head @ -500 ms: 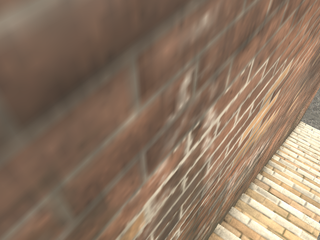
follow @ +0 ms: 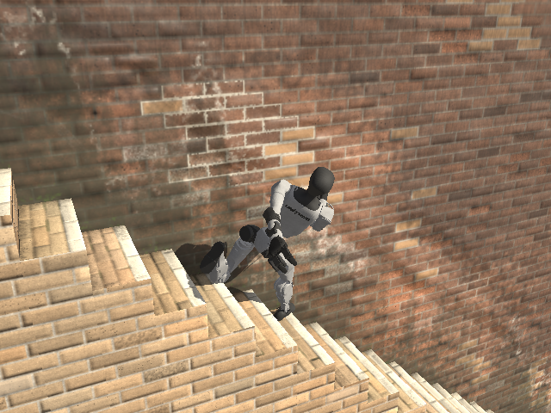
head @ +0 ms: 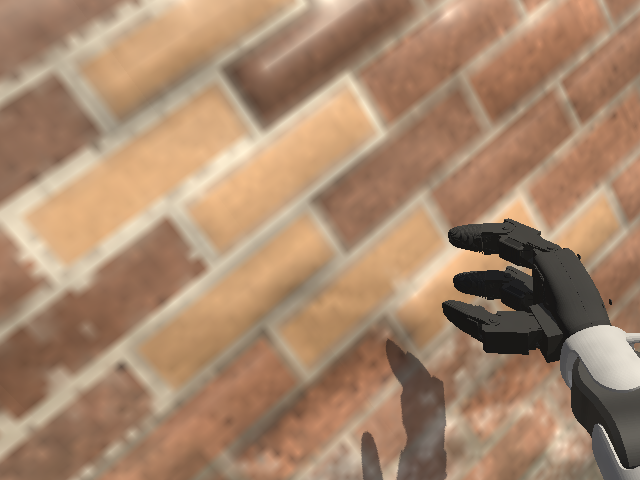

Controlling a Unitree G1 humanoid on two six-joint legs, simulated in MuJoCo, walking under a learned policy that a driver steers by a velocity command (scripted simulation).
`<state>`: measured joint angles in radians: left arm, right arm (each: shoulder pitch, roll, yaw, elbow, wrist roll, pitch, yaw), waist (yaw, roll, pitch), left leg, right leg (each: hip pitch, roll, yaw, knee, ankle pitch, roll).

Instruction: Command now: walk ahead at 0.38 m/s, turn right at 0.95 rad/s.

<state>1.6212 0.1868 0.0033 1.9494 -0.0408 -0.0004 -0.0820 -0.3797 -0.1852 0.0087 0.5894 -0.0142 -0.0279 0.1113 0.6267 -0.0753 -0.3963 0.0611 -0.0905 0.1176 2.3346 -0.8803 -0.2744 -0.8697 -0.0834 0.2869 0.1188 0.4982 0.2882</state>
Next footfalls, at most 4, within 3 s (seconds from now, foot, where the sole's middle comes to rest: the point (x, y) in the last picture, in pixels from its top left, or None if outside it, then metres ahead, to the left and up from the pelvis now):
none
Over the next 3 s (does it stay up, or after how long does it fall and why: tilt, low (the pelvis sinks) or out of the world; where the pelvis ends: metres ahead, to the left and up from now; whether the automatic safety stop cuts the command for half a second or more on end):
falls after 0.16 s (tilt)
